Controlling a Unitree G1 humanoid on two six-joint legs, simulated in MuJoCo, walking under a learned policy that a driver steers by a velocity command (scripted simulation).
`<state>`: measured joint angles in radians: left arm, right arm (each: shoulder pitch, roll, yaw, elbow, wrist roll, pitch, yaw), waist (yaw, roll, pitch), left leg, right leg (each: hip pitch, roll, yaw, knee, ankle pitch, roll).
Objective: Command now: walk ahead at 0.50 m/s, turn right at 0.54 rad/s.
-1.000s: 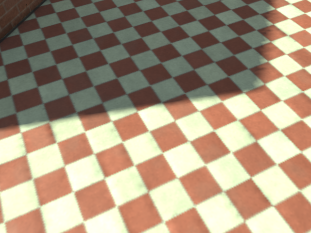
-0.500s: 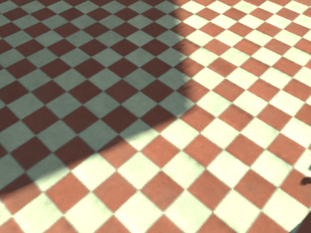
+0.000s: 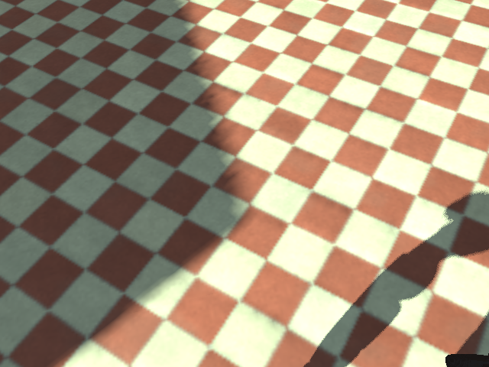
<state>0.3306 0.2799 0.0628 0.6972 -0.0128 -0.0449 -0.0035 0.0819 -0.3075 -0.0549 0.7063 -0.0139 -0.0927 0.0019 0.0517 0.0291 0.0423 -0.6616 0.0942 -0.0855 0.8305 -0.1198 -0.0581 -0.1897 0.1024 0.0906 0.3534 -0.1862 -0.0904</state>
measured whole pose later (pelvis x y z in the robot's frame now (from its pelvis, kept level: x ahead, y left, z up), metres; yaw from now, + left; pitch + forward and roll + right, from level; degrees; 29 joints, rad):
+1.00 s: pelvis +0.42 +0.05 -0.01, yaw +23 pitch +1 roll -1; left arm 0.12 0.28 0.06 0.72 0.01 0.00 0.02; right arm 0.20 -0.33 -0.07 0.64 0.01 0.07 -0.02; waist 0.01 0.02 0.08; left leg -0.49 0.06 -0.02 0.89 -0.37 -0.07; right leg -0.30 -0.02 -0.10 0.40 -0.12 -0.02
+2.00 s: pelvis +0.42 +0.12 +0.00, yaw +11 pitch +1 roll -1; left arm 0.18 0.34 0.10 0.75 -0.03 0.03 0.01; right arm 0.28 -0.26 -0.06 0.69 -0.01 -0.04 -0.04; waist -0.03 -0.03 0.01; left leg -0.15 0.00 0.10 0.35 -0.22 0.05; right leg -0.54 -0.03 0.07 1.08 -0.29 0.07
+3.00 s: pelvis +0.71 +0.05 -0.01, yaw +15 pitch +2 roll -1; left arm 0.09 0.30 0.07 0.74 0.00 0.01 0.02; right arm 0.18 -0.31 -0.07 0.62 0.01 0.01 0.01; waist -0.02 -0.01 0.08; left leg -0.37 -0.04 -0.01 0.50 -0.17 0.06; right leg -0.47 0.01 0.02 1.15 -0.51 0.04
